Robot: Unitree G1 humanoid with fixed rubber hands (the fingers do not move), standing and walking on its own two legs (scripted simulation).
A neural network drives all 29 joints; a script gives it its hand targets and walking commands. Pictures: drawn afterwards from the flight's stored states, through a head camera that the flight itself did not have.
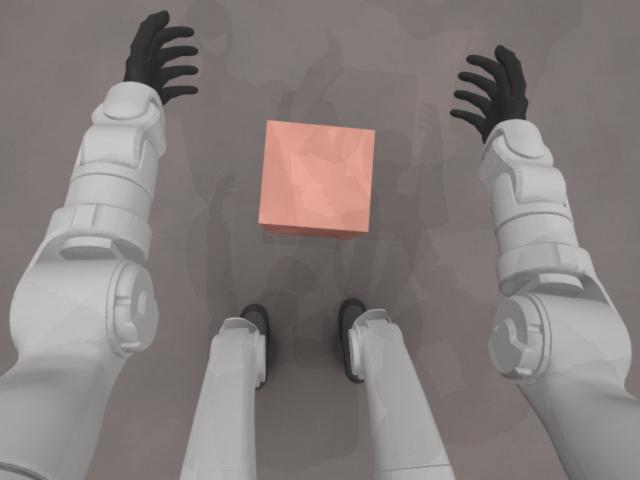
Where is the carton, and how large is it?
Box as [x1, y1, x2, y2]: [258, 120, 374, 238]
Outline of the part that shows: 267,120 258,222 268,232 352,238 366,232 368,228 374,130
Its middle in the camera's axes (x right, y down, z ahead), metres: -0.02 -0.11 +0.86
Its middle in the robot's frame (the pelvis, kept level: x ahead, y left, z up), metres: +0.50 -0.04 -0.52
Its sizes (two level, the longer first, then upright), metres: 0.210 0.200 0.250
